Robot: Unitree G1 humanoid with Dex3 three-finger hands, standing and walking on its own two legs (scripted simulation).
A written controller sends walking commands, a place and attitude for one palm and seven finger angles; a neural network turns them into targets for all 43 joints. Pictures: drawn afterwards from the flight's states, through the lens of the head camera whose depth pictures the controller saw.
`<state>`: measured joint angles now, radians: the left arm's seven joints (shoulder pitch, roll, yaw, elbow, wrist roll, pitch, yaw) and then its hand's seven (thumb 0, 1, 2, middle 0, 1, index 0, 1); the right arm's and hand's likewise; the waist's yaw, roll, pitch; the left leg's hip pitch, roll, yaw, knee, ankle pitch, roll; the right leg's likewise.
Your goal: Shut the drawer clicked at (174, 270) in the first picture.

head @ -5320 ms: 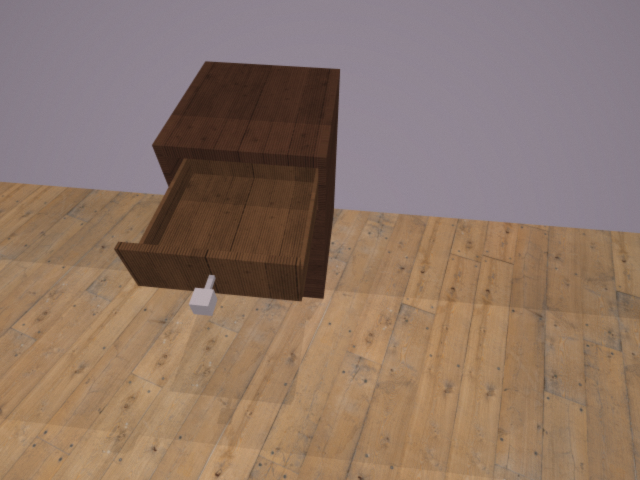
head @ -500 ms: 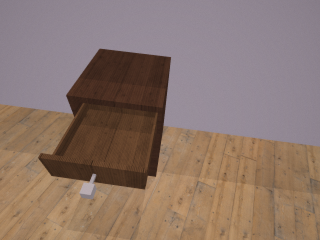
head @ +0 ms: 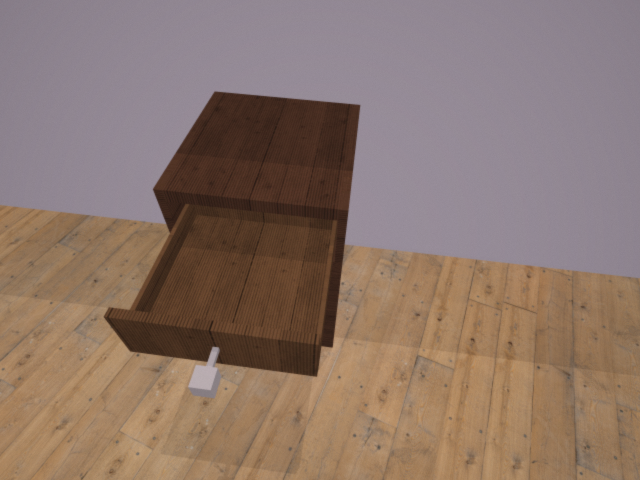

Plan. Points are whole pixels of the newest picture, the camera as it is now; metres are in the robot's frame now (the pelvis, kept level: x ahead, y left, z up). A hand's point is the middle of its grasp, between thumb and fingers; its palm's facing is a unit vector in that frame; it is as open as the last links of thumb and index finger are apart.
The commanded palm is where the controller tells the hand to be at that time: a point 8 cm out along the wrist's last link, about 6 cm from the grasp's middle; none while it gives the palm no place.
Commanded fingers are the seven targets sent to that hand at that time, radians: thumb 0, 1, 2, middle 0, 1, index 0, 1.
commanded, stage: come to a stop and stand still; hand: left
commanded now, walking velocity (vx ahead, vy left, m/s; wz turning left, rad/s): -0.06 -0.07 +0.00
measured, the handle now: (209, 370) +0.33 +0.23 -0.22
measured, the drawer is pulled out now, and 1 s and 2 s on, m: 0.30 0.30 0.30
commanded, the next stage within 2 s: look again from close up in 1.02 s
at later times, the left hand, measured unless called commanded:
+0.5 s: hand out of the picture +0.07 +0.18 -0.17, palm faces -0.04 -0.98 -0.22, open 7.3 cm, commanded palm none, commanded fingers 0.00 0.90 0.90 -0.20 -0.30 -0.20 -0.30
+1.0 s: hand out of the picture -0.01 +0.13 -0.17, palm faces -0.01 -0.99 -0.16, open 7.3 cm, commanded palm none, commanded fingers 0.00 0.90 0.90 -0.20 -0.30 -0.20 -0.30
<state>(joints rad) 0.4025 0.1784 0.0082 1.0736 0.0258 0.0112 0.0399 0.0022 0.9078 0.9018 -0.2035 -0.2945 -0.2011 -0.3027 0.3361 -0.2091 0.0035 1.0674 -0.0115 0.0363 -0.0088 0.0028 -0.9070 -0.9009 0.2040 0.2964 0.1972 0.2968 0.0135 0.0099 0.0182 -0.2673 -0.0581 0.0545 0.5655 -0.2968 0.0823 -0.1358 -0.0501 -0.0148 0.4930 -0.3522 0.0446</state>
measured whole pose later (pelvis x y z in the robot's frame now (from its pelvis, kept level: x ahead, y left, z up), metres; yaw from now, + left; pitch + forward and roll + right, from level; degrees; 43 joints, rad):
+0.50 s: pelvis +0.03 +0.00 +0.01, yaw -3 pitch -1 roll +0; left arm 0.26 0.15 0.00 1.06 0.01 0.00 0.06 0.00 0.93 0.90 -0.20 -0.29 -0.20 -0.30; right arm 0.28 -0.15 0.01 1.12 0.00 -0.01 -0.03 0.01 -0.93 -0.90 0.20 0.30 0.20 0.30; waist -0.01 0.00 0.02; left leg -0.12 -0.06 0.11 0.41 -0.27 0.09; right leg -0.19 -0.01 -0.04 0.45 -0.23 0.00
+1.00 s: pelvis +0.03 -0.02 +0.01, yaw -3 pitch -1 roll +0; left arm 0.37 0.10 -0.03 1.15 0.01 -0.01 0.05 0.00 0.91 0.90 -0.20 -0.29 -0.20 -0.30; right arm 0.33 -0.13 0.03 1.16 0.00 -0.01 -0.04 0.00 -0.91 -0.90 0.20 0.30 0.20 0.30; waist 0.00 0.01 0.01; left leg -0.11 -0.03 0.08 0.39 -0.26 0.06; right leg -0.17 0.02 -0.06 0.40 -0.22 -0.03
